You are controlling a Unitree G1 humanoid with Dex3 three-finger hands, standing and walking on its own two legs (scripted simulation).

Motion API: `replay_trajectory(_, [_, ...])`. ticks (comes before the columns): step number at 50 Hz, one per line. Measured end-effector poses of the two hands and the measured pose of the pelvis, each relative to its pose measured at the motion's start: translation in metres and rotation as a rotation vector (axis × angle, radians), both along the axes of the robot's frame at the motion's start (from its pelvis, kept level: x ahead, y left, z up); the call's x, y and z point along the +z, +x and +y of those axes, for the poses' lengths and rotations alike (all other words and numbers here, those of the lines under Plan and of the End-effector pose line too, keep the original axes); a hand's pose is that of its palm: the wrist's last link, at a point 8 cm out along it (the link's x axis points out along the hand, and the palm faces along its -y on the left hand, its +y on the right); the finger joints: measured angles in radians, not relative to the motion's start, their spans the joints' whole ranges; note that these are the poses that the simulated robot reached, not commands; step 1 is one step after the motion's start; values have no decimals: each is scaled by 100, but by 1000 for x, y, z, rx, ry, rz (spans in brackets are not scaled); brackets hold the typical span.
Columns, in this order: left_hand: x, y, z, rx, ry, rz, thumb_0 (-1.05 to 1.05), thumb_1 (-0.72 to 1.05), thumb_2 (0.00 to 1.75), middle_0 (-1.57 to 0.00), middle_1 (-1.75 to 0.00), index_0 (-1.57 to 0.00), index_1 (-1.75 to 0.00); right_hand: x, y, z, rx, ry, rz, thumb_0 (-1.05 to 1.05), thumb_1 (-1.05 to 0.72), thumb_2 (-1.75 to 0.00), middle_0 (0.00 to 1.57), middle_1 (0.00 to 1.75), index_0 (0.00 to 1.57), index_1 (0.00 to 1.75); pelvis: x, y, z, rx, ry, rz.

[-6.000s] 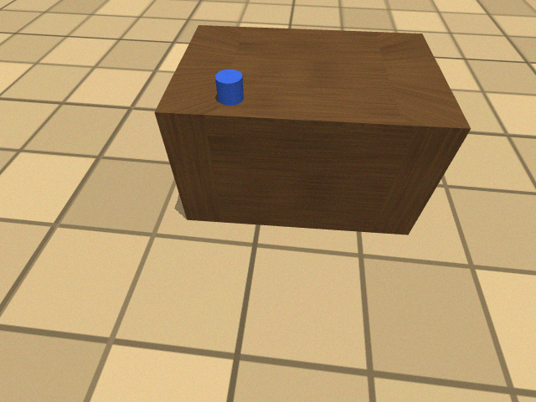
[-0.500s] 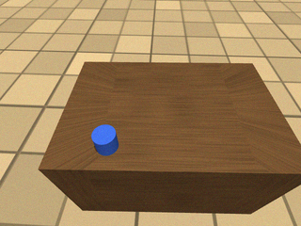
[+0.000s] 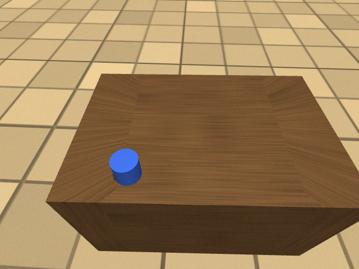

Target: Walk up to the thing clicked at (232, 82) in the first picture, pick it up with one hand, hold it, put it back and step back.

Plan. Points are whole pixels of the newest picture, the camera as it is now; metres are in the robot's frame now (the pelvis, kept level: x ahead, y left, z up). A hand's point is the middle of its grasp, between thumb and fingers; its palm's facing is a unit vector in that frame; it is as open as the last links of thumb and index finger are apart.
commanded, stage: stand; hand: left
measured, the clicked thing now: (126, 167) +0.44 +0.18 -0.14
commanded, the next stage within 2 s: rise first in 0.24 s
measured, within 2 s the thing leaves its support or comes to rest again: neither
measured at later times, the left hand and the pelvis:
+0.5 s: hand out of the picture +0.14 +0.24 -0.15, palm faces +0.10 -0.94 -0.32, open 9.1 cm; pelvis -0.01 +0.00 -0.01, yaw +0 degrees
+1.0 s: hand (78, 252) +0.18 +0.24 -0.09, palm faces +0.20 -0.92 -0.33, open 17.2 cm; pelvis +0.01 +0.01 -0.01, yaw -1 degrees
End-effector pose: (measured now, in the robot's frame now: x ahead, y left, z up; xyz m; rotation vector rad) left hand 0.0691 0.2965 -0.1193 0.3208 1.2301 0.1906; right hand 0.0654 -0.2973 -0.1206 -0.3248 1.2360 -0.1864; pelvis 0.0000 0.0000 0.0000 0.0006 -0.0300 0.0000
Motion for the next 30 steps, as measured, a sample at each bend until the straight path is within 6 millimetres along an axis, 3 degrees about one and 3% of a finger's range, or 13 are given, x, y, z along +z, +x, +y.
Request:
replay_trajectory(19, [-1, 2, 1, 9, -4, -10, 1, 89, 89, -19, -29, -20, -29, 1, 3, 3, -18, 2, -21, 1, -90, -89, 20, 29, 19, 29, -1, 0, 2, -1, -1, 9])
replay_trajectory(26, [8, 61, -10, 50, -14, -284, 1, 66, 66, -11, -15, -11, -17, 9, 56, 16, -66, 13, -285, 1, -66, -66, 11, 15, 11, 15, -8, -16, 3, -9, 0, 56])
replay_trajectory(30, [20, 81, -10, 54, -6, -377, 1, 43, 46, -9, -11, -9, -12, 15, 71, 18, -85, 13, -351, 1, -42, -46, 9, 10, 8, 10, -9, -13, 3, -10, -1, 79])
